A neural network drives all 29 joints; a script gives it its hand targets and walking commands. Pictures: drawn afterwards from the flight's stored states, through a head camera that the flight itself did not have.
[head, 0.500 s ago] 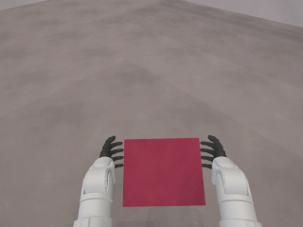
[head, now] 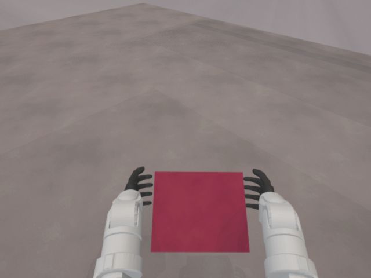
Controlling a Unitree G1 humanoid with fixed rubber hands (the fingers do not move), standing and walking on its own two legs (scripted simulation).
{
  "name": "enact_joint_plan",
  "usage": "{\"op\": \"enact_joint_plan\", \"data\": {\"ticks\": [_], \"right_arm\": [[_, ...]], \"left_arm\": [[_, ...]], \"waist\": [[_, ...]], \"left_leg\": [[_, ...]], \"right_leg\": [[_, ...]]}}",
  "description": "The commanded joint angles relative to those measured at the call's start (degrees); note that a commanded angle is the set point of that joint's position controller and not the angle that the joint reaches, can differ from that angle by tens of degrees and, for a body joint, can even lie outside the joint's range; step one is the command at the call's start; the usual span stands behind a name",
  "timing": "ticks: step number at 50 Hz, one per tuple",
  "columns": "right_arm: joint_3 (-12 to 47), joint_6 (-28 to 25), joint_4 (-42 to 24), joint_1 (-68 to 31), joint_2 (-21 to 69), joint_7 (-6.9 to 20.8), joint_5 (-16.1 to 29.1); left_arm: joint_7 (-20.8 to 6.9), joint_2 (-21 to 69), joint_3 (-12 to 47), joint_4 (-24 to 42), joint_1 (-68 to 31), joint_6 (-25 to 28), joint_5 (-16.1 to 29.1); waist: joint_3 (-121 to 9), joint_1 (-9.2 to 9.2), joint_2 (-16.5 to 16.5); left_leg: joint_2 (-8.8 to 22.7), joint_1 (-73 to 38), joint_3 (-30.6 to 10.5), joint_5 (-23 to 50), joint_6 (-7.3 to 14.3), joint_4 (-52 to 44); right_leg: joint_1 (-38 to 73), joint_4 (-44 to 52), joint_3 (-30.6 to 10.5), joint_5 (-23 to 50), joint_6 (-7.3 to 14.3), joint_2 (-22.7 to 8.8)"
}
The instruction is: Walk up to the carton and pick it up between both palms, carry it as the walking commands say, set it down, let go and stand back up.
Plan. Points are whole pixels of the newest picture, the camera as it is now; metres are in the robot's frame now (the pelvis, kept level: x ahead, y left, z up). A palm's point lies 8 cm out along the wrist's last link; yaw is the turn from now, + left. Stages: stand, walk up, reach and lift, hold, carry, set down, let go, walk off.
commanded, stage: set down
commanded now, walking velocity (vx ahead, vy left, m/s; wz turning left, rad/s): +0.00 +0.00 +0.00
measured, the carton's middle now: (197, 211) +0.32 +0.01 -0.07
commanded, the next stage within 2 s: none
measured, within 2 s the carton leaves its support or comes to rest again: neither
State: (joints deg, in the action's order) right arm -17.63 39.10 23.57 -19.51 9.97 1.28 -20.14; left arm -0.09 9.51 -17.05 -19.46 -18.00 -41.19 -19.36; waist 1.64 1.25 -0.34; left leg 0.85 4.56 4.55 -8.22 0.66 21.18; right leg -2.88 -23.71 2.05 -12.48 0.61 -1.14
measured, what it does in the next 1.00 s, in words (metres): lowers itself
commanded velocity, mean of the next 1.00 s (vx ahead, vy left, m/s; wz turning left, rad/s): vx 0.00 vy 0.00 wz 0.00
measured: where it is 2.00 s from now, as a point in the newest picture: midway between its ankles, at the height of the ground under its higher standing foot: outside the picture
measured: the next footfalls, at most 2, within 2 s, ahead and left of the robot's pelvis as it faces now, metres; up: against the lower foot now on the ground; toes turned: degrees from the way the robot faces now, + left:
none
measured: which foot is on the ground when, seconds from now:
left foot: down 0.00-1.00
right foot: down 0.00-1.00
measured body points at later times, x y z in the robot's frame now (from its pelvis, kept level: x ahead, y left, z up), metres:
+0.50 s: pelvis -0.03 +0.00 -0.03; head +0.05 +0.00 +0.42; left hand +0.31 +0.16 -0.06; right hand +0.32 -0.15 -0.06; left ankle +0.05 +0.11 -0.74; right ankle +0.02 -0.12 -0.74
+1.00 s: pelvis -0.04 +0.00 -0.10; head +0.12 +0.00 +0.31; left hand +0.35 +0.15 -0.16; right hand +0.34 -0.15 -0.16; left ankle +0.05 +0.11 -0.74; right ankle +0.02 -0.12 -0.74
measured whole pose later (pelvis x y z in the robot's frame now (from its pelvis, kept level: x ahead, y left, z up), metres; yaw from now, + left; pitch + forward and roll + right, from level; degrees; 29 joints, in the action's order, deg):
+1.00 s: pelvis -0.04 +0.00 -0.10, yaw +0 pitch +27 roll +0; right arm -26.1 18.5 26.7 -31.4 11.1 -0.8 -18.0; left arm 2.2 10.4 -26.0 -27.5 -32.9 -18.5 -18.9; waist -7.4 -0.1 -0.8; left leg 2.2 70.7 3.2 -18.0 1.4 61.3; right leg -68.7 -64.0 1.7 -22.7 0.9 -1.2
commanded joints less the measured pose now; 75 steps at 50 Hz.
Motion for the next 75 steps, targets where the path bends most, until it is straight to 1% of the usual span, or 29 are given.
{"op": "enact_joint_plan", "data": {"ticks": [1,5,10,15,23,29,38,44,49,57,59,60,61,62,63,64,66,67,70,72,75], "right_arm": [[25.04,-4.76,-0.47,-30.62,53.3,14.35,13.43],[23.74,-7.31,1.65,-31.72,52.39,14.34,12.1],[21.67,-10.97,4.87,-33.12,50.76,14.26,10.27],[20.52,-14.92,7.47,-34.3,49.7,14.17,8.8],[21.78,-20.8,8.62,-36.4,50.03,13.53,8.03],[23.21,-23.2,9.03,-37.66,51.07,13.32,7.92],[25.42,-23.78,7.95,-41.41,52.69,14.23,8.94],[26.81,-22.92,7.48,-43.1,53.69,14.91,9.87],[27.72,-22.28,7.45,-44.86,54.31,14.88,11.05],[27.62,-22.04,8.91,-47.42,54.61,13.57,12.52],[27.32,-22.02,9.58,-48.32,54.67,13.13,12.69],[26.63,-21.97,10.53,-49.13,54.96,12.8,12.66],[26.96,-21.81,10.71,-50.41,54.84,12.7,12.79],[26.64,-21.72,10.81,-50.25,54.81,12.54,12.79],[26.37,-21.76,10.99,-50.26,54.92,12.19,12.82],[25.85,-21.79,11.78,-51.9,54.64,11.94,12.83],[26.05,-21.89,11.58,-52.57,54.83,11.46,13.04],[25.71,-22.09,11.72,-52.6,54.64,11.18,13.01],[25.54,-22.66,12.34,-54.02,53.93,10.67,13.34],[25.08,-22.98,12.95,-54.45,53.29,10.48,13.46],[24.85,-23.35,13.63,-55.65,52.53,10.33,13.89]], "left_arm": [[-14.8,55.52,27.05,-0.71,-30.16,4.38,14.45],[-14.63,54.71,24.66,-4.29,-30.26,7.01,12.58],[-14.24,53.45,21.71,-8.41,-31.33,10.97,10.05],[-13.81,52.42,19.72,-11.15,-32.08,15.14,7.78],[-13.65,51.85,21.14,-12.1,-34.78,21.2,6.8],[-14.0,51.3,22.7,-12.37,-37.65,23.77,6.32],[-14.84,53.33,24.84,-13.27,-41.01,24.47,7.33],[-14.83,54.69,25.74,-14.12,-42.34,23.82,8.22],[-14.66,54.97,26.24,-14.78,-43.91,23.46,9.22],[-14.45,53.64,26.36,-15.4,-47.12,23.53,10.81],[-14.42,53.29,26.16,-15.79,-48.25,23.51,11.1],[-14.27,52.87,25.79,-15.82,-50.04,23.52,11.18],[-14.31,52.82,25.45,-16.36,-50.6,23.32,11.21],[-14.32,53.26,25.49,-16.86,-50.41,23.11,11.35],[-14.37,53.26,25.56,-17.29,-50.42,23.1,11.6],[-14.36,52.67,24.78,-17.71,-51.97,23.08,11.54],[-14.29,53.14,24.72,-18.67,-51.93,23.11,11.87],[-14.17,53.05,24.51,-19.24,-51.92,23.25,11.88],[-13.46,52.54,23.57,-20.03,-52.49,23.72,11.81],[-12.86,51.97,23.19,-20.35,-52.92,23.99,11.7],[-11.99,51.14,22.93,-20.07,-54.25,24.36,11.83]], "waist": [[-12.94,-0.81,-0.2],[-14.18,-0.15,-0.32],[-15.78,0.06,-0.03],[-18.58,0.4,0.39],[-26.54,-0.25,-0.14],[-32.52,-0.55,-0.13],[-41.45,-0.9,0.47],[-46.73,-1.07,0.43],[-50.61,-0.89,0.37],[-56.0,-0.59,0.48],[-56.87,-0.45,0.52],[-57.13,-0.5,0.3],[-56.54,0.67,0.15],[-57.25,0.39,0.71],[-58.31,-0.31,0.72],[-57.77,-0.03,0.36],[-59.14,-0.12,0.53],[-59.83,-0.64,0.57],[-60.82,0.05,0.46],[-61.01,0.05,0.43],[-61.58,0.57,0.31]], "left_leg": [[-4.95,-9.16,-8.79,3.3,0.34,-0.15],[-4.86,-7.25,-8.53,3.43,0.6,1.48],[-4.81,-3.43,-8.23,3.1,0.85,4.44],[-5.08,1.37,-8.13,3.83,0.99,8.19],[-5.9,9.85,-8.18,4.84,1.27,15.0],[-6.56,16.96,-7.99,3.07,1.7,20.19],[-7.27,26.42,-7.9,1.39,1.66,27.68],[-7.85,32.68,-7.87,1.03,1.48,33.13],[-8.26,37.62,-7.7,1.01,1.44,37.42],[-8.92,46.1,-6.85,0.34,1.19,43.5],[-9.1,48.39,-6.5,-0.68,1.08,44.82],[-9.13,49.59,-6.3,-2.73,1.12,45.71],[-9.14,50.66,-6.16,-4.19,1.11,45.75],[-9.31,51.77,-6.11,-3.65,0.92,46.19],[-9.39,52.36,-6.06,-3.2,0.77,46.95],[-9.33,53.56,-5.96,-5.1,0.7,47.42],[-9.64,55.12,-5.74,-4.36,0.46,48.53],[-9.73,55.82,-5.77,-3.62,0.32,49.19],[-9.87,57.82,-5.65,-3.27,-0.02,50.76],[-9.91,58.79,-5.72,-3.1,-0.17,51.79],[-9.92,59.99,-5.67,-3.69,-0.35,53.32]], "right_leg": [[-9.61,4.6,-7.66,0.77,2.7,4.98],[-11.29,2.71,-7.83,0.86,2.7,5.04],[-14.71,-0.07,-7.82,0.62,2.65,5.18],[-19.17,-3.71,-7.48,1.4,2.45,5.56],[-26.49,-10.0,-7.18,3.12,1.92,6.52],[-32.64,-15.12,-7.25,1.69,1.8,7.27],[-42.86,-23.4,-6.0,-0.39,1.6,8.24],[-49.95,-29.59,-4.99,-0.85,1.33,8.79],[-54.65,-33.94,-4.65,-0.87,1.01,9.23],[-60.65,-39.67,-4.45,-1.05,0.35,9.91],[-61.93,-40.87,-4.38,-1.79,0.19,10.04],[-63.15,-41.24,-4.47,-4.07,0.32,10.1],[-63.94,-41.66,-4.44,-5.32,0.11,10.07],[-63.49,-42.55,-4.23,-4.27,0.0,10.19],[-63.82,-43.31,-4.04,-3.56,-0.1,10.28],[-65.55,-43.58,-4.04,-5.77,-0.1,10.28],[-65.3,-44.82,-3.78,-4.55,-0.33,10.42],[-66.07,-45.57,-3.5,-3.77,-0.42,10.55],[-68.57,-47.39,-3.11,-3.85,-0.57,10.79],[-70.86,-48.62,-2.76,-4.08,-0.63,11.02],[-73.51,-50.35,-2.5,-5.04,-0.69,11.26]]}}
